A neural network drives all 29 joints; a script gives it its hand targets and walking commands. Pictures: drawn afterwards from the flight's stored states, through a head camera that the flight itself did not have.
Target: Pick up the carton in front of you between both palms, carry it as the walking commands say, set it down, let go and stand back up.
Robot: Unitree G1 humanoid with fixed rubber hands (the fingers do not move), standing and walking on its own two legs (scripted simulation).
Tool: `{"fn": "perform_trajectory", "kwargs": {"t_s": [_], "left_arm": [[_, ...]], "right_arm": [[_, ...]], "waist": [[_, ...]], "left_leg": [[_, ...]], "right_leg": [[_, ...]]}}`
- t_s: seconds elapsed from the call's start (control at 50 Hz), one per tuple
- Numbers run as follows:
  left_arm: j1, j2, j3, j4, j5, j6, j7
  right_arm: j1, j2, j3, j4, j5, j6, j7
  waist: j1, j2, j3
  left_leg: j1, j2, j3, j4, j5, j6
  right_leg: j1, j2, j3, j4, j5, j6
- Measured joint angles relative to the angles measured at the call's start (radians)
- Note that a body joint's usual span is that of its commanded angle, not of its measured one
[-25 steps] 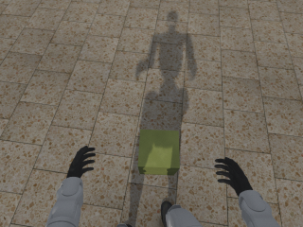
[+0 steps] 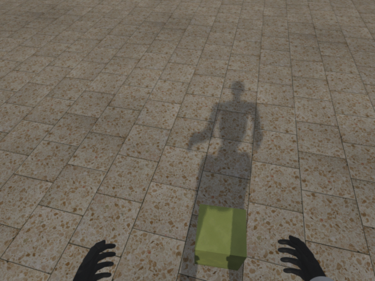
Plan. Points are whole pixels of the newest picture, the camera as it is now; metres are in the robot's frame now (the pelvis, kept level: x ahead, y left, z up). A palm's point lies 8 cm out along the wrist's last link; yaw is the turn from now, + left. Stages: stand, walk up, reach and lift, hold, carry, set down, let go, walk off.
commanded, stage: let go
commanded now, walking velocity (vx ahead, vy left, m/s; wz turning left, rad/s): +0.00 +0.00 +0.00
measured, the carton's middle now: (219, 237) +0.42 -0.12 -0.65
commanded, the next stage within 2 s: stand in 0.24 s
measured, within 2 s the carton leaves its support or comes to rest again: neither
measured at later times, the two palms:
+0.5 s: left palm out of the picture +0.13 +0.27 -0.08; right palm out of the picture +0.14 -0.30 -0.10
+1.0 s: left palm out of the picture +0.12 +0.27 -0.09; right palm out of the picture +0.14 -0.32 -0.10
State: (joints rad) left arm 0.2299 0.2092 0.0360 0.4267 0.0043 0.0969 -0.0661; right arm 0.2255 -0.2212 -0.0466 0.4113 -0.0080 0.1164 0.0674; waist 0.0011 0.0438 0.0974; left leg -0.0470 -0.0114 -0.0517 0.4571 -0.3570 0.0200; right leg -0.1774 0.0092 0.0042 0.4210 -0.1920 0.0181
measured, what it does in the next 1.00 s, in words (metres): stands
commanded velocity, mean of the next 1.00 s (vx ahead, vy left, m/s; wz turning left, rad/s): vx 0.00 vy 0.00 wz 0.00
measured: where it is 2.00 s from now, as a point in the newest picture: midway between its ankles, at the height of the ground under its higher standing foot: outside the picture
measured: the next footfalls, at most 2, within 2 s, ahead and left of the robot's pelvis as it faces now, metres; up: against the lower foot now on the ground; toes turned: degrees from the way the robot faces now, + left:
none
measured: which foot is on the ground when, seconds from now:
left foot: down 0.00-1.00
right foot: down 0.00-1.00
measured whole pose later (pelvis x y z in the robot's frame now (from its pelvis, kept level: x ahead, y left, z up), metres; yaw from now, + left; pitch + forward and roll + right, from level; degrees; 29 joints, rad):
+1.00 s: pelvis +0.01 -0.03 +0.00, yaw +2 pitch -1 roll +0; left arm 0.15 0.32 0.05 0.87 0.03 0.00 0.01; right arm 0.22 -0.37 -0.02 0.77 -0.03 0.00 -0.03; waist 0.01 0.05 0.01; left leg -0.08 0.00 -0.09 0.46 -0.37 -0.02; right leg -0.23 0.02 -0.04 0.50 -0.26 -0.02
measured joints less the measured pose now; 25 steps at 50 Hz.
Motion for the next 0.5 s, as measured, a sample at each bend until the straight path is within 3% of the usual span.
{"fn": "perform_trajectory", "kwargs": {"t_s": [0.24, 0.34, 0.5], "left_arm": [[-0.011, -0.010, -0.018, 0.038, -0.008, -0.008, 0.043], [-0.032, 0.032, -0.005, 0.172, 0.047, -0.046, 0.067], [-0.027, 0.111, 0.026, 0.279, 0.044, -0.083, 0.067]], "right_arm": [[0.012, -0.019, 0.005, -0.025, -0.014, 0.094, -0.051], [0.002, -0.062, 0.004, 0.092, -0.036, -0.010, -0.074], [0.013, -0.126, -0.004, 0.209, -0.037, -0.087, -0.069]], "waist": [[-0.006, -0.010, -0.041], [-0.009, 0.001, -0.086], [0.000, 0.022, -0.089]], "left_leg": [[-0.024, 0.009, 0.014, 0.039, -0.022, -0.012], [-0.089, 0.003, 0.005, 0.079, -0.037, -0.017], [-0.095, 0.002, -0.009, 0.075, -0.045, -0.025]], "right_leg": [[-0.042, 0.012, 0.012, 0.065, -0.029, -0.012], [-0.111, 0.006, 0.003, 0.118, -0.053, -0.014], [-0.126, 0.002, -0.010, 0.144, -0.082, -0.025]]}}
